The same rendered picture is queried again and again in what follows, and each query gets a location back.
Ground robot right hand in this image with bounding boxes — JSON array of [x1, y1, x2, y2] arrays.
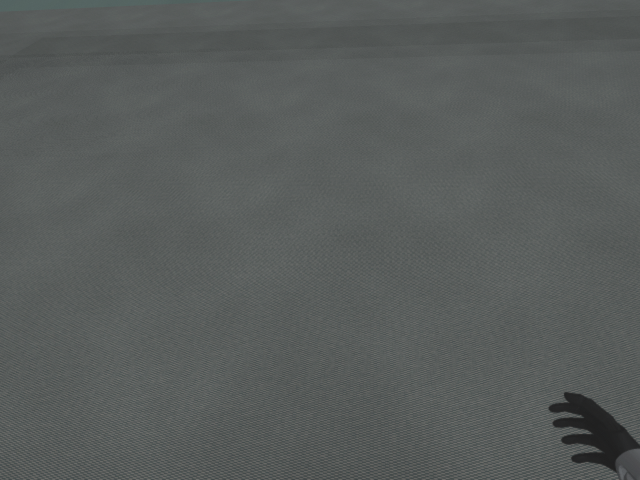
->
[[549, 392, 640, 473]]

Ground right robot forearm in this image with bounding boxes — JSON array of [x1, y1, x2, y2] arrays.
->
[[615, 449, 640, 480]]

